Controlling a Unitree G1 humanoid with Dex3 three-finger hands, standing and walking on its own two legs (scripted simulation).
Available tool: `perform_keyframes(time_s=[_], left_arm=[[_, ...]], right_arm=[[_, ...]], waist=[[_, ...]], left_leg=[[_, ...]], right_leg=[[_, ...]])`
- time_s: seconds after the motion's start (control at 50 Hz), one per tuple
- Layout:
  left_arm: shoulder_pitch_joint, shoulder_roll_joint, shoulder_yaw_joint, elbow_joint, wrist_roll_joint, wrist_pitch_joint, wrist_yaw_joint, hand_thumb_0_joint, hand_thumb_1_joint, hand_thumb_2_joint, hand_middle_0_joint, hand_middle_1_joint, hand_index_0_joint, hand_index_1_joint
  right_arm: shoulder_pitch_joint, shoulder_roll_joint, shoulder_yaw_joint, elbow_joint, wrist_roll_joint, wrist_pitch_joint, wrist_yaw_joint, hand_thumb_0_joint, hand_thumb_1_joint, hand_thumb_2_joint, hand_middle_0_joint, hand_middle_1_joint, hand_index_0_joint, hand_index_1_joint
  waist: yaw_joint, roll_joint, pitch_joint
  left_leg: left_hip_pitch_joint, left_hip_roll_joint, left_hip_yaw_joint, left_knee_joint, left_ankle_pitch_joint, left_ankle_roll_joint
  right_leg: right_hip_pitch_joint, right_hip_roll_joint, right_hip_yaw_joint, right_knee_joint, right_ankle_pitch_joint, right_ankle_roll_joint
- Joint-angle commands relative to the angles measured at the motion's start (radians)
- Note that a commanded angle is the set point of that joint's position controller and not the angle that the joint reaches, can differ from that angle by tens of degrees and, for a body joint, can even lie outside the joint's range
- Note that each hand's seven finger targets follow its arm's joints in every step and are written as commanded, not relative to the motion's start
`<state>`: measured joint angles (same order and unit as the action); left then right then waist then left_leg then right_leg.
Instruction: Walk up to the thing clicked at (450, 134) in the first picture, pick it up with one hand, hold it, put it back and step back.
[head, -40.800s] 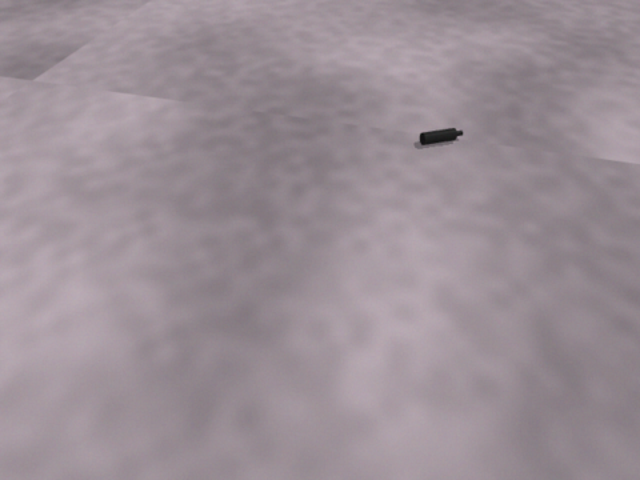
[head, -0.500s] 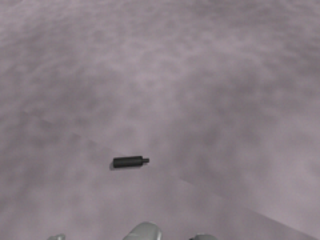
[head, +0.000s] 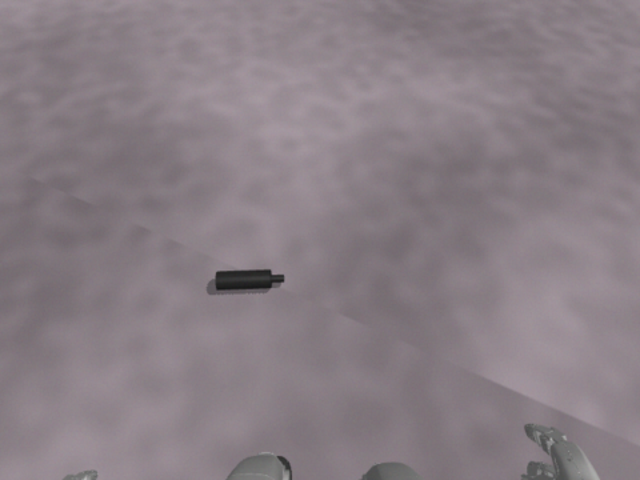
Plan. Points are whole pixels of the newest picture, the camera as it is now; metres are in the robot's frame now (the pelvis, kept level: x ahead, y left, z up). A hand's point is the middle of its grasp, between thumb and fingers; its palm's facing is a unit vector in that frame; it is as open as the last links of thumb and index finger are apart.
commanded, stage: step back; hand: left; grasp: from above
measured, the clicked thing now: (250, 279) +0.76 +0.26 -0.73
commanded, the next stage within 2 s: stand in 1.92 s
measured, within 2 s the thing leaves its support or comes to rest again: neither
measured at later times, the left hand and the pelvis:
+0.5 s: hand out of the picture -0.05 +0.29 -0.15, palm faces +0.05 -0.90 -0.43, open 7.3 cm; pelvis -0.18 +0.01 -0.01, yaw +3 degrees
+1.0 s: hand out of the picture -0.27 +0.27 -0.13, palm faces +0.00 -0.91 -0.41, open 7.4 cm; pelvis -0.32 +0.01 +0.00, yaw -1 degrees
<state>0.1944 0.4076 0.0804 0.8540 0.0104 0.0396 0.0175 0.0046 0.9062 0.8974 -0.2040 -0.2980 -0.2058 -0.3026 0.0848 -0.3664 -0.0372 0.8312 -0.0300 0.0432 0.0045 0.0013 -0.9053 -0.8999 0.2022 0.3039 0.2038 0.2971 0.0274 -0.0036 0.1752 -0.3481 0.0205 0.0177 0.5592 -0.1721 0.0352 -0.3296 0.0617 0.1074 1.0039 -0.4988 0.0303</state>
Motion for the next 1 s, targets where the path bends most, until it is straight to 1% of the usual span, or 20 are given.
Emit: perform_keyframes(time_s=[0.0,0.06,0.08,0.1,0.12,0.2,0.32,0.38,0.42,0.46,0.48,0.54,0.62,0.7,0.76,0.8,0.82,0.84,0.9,0.98], left_arm=[[0.071,0.153,0.047,-0.045,0.005,-0.039,0.014,0.0,0.9,0.9,-0.2,-0.3,-0.2,-0.3],[0.175,0.182,0.059,0.011,0.026,-0.047,0.013,0.0,0.9,0.9,-0.2,-0.3,-0.2,-0.3],[0.153,0.239,0.075,-0.01,0.039,-0.05,0.011,0.0,0.9,0.9,-0.2,-0.3,-0.2,-0.3],[0.059,0.345,0.098,-0.051,0.038,-0.041,0.006,0.0,0.9,0.9,-0.2,-0.3,-0.2,-0.3],[-0.043,0.377,0.101,-0.098,0.036,-0.047,0.018,0.0,0.9,0.9,-0.2,-0.3,-0.2,-0.3],[-0.135,0.214,0.074,-0.118,0.032,-0.045,0.024,0.0,0.9,0.9,-0.2,-0.3,-0.2,-0.3],[0.014,0.216,0.07,-0.107,0.035,-0.027,0.038,0.0,0.9,0.9,-0.2,-0.3,-0.2,-0.3],[-0.031,0.233,0.064,-0.12,0.016,-0.014,0.036,0.0,0.9,0.9,-0.2,-0.3,-0.2,-0.3],[-0.032,0.201,0.039,-0.132,0.004,0.002,0.031,0.0,0.9,0.9,-0.2,-0.3,-0.2,-0.3],[-0.101,0.181,0.042,-0.146,-0.007,0.002,0.044,0.0,0.9,0.9,-0.2,-0.3,-0.2,-0.3],[-0.15,0.192,0.047,-0.144,0.006,0.002,0.052,0.0,0.9,0.9,-0.2,-0.3,-0.2,-0.3],[-0.041,0.184,0.044,-0.087,-0.017,0.005,0.035,0.0,0.9,0.9,-0.2,-0.3,-0.2,-0.3],[-0.029,0.145,0.032,-0.087,0.004,-0.018,0.028,0.0,0.9,0.9,-0.2,-0.3,-0.2,-0.3],[-0.036,0.149,0.028,-0.076,0.012,-0.044,0.015,0.0,0.9,0.9,-0.2,-0.3,-0.2,-0.3],[0.092,0.141,0.028,0.013,0.027,-0.058,0.01,0.0,0.9,0.9,-0.2,-0.3,-0.2,-0.3],[0.098,0.245,0.062,0.017,0.045,-0.069,0.009,0.0,0.9,0.9,-0.2,-0.3,-0.2,-0.3],[0.002,0.315,0.076,-0.019,0.042,-0.062,0.005,0.0,0.9,0.9,-0.2,-0.3,-0.2,-0.3],[-0.104,0.339,0.078,-0.045,0.044,-0.062,0.008,0.0,0.9,0.9,-0.2,-0.3,-0.2,-0.3],[-0.131,0.198,0.046,-0.043,0.033,-0.073,0.007,0.0,0.9,0.9,-0.2,-0.3,-0.2,-0.3],[-0.049,0.231,0.063,-0.02,0.048,-0.07,-0.012,0.0,0.9,0.9,-0.2,-0.3,-0.2,-0.3]], right_arm=[[0.025,-0.267,-0.088,-0.069,0.0,0.002,-0.014,0.0,-0.9,-0.9,0.2,0.3,0.2,0.3],[0.002,-0.25,-0.084,-0.072,0.016,0.022,-0.007,0.0,-0.9,-0.9,0.2,0.3,0.2,0.3],[0.003,-0.203,-0.073,-0.081,0.022,0.02,-0.003,0.0,-0.9,-0.9,0.2,0.3,0.2,0.3],[-0.036,-0.187,-0.075,-0.096,0.017,0.022,-0.011,0.0,-0.9,-0.9,0.2,0.3,0.2,0.3],[-0.04,-0.234,-0.095,-0.093,0.012,0.028,-0.021,0.0,-0.9,-0.9,0.2,0.3,0.2,0.3],[0.097,-0.202,-0.076,-0.018,0.035,0.015,-0.018,0.0,-0.9,-0.9,0.2,0.3,0.2,0.3],[0.048,-0.186,-0.057,-0.055,0.015,0.0,-0.029,0.0,-0.9,-0.9,0.2,0.3,0.2,0.3],[0.153,-0.195,-0.07,-0.021,0.006,-0.007,-0.026,0.0,-0.9,-0.9,0.2,0.3,0.2,0.3],[0.186,-0.23,-0.091,0.008,-0.004,-0.011,-0.022,0.0,-0.9,-0.9,0.2,0.3,0.2,0.3],[0.107,-0.374,-0.109,-0.035,-0.014,0.0,-0.005,0.0,-0.9,-0.9,0.2,0.3,0.2,0.3],[0.089,-0.392,-0.116,-0.037,-0.016,-0.008,-0.007,0.0,-0.9,-0.9,0.2,0.3,0.2,0.3],[-0.03,-0.255,-0.073,-0.065,-0.024,-0.014,-0.021,0.0,-0.9,-0.9,0.2,0.3,0.2,0.3],[0.057,-0.212,-0.067,-0.047,-0.001,-0.011,-0.019,0.0,-0.9,-0.9,0.2,0.3,0.2,0.3],[0.113,-0.255,-0.08,-0.034,-0.003,-0.011,-0.018,0.0,-0.9,-0.9,0.2,0.3,0.2,0.3],[0.026,-0.267,-0.081,-0.044,0.005,0.003,-0.012,0.0,-0.9,-0.9,0.2,0.3,0.2,0.3],[0.032,-0.175,-0.051,-0.063,0.012,-0.006,-0.008,0.0,-0.9,-0.9,0.2,0.3,0.2,0.3],[-0.021,-0.19,-0.058,-0.065,0.005,-0.004,-0.021,0.0,-0.9,-0.9,0.2,0.3,0.2,0.3],[-0.001,-0.233,-0.079,-0.042,0.002,-0.003,-0.024,0.0,-0.9,-0.9,0.2,0.3,0.2,0.3],[0.052,-0.203,-0.063,0.021,0.021,-0.019,-0.01,0.0,-0.9,-0.9,0.2,0.3,0.2,0.3],[0.074,-0.202,-0.055,0.028,0.008,-0.046,-0.003,0.0,-0.9,-0.9,0.2,0.3,0.2,0.3]], waist=[[-0.047,0.206,-0.253],[0.0,0.116,-0.281],[-0.001,-0.09,-0.236],[0.032,-0.277,-0.17],[0.026,-0.303,-0.09],[-0.065,-0.114,-0.128],[0.043,-0.211,-0.187],[-0.001,-0.248,-0.259],[-0.022,-0.126,-0.266],[-0.056,0.232,-0.233],[-0.086,0.273,-0.182],[0.007,0.151,-0.148],[-0.027,0.166,-0.186],[-0.075,0.172,-0.274],[0.001,0.155,-0.279],[0.004,-0.123,-0.237],[0.037,-0.179,-0.174],[0.015,-0.223,-0.081],[-0.029,-0.098,-0.047],[0.024,-0.188,-0.076]], left_leg=[[0.258,0.214,-0.239,-0.077,0.192,0.182],[0.04,0.149,-0.198,-0.012,-0.029,0.084],[-0.145,0.028,-0.139,0.133,-0.24,0.014],[-0.156,-0.122,-0.111,0.405,-0.398,-0.045],[-0.101,-0.06,-0.226,0.614,-0.403,-0.06],[-0.118,-0.178,-0.203,0.693,-0.254,-0.05],[-0.159,-0.073,-0.12,0.312,-0.378,-0.071],[0.016,-0.034,-0.06,-0.004,-0.252,-0.038],[0.191,0.008,-0.132,-0.176,0.065,-0.006],[0.112,0.328,-0.495,-0.207,0.292,0.22],[-0.022,0.383,-0.581,-0.254,0.259,0.287],[0.041,0.184,-0.24,-0.139,0.382,0.17],[0.296,0.189,-0.235,-0.062,0.469,0.19],[0.36,0.21,-0.256,-0.071,0.222,0.194],[0.168,0.19,-0.21,-0.008,0.057,0.129],[-0.166,0.011,-0.117,0.193,-0.244,0.014],[-0.113,-0.048,-0.135,0.309,-0.391,-0.032],[0.002,-0.003,-0.188,0.445,-0.364,-0.044],[-0.044,-0.088,-0.167,0.417,-0.23,-0.038],[-0.086,-0.058,-0.09,0.21,-0.286,-0.058]], right_leg=[[0.028,-0.046,-0.074,-0.391,0.055,-0.004],[0.237,-0.059,-0.047,-0.596,0.248,-0.058],[0.242,-0.22,0.234,-0.648,0.156,-0.122],[0.004,-0.439,0.431,-0.736,0.115,-0.281],[-0.189,-0.534,0.542,-0.776,0.131,-0.358],[-0.021,-0.25,0.057,-0.58,0.519,-0.181],[0.295,-0.32,0.112,-0.484,0.679,-0.221],[0.278,-0.317,0.102,-0.389,0.76,-0.194],[0.104,-0.226,0.041,-0.292,0.585,-0.111],[-0.119,0.008,-0.061,0.06,-0.149,-0.035],[-0.071,0.002,0.025,0.194,-0.184,-0.035],[-0.131,0.036,0.074,0.319,-0.034,-0.049],[-0.175,-0.005,0.004,0.049,-0.037,-0.008],[-0.059,-0.038,-0.075,-0.299,-0.024,-0.011],[0.183,-0.029,-0.101,-0.659,0.202,-0.061],[0.298,-0.25,0.307,-0.686,0.125,-0.141],[0.018,-0.424,0.42,-0.741,-0.054,-0.279],[-0.216,-0.487,0.49,-0.794,-0.182,-0.317],[-0.07,-0.26,0.149,-0.697,0.099,-0.201],[0.091,-0.251,0.171,-0.724,-0.174,-0.187]])
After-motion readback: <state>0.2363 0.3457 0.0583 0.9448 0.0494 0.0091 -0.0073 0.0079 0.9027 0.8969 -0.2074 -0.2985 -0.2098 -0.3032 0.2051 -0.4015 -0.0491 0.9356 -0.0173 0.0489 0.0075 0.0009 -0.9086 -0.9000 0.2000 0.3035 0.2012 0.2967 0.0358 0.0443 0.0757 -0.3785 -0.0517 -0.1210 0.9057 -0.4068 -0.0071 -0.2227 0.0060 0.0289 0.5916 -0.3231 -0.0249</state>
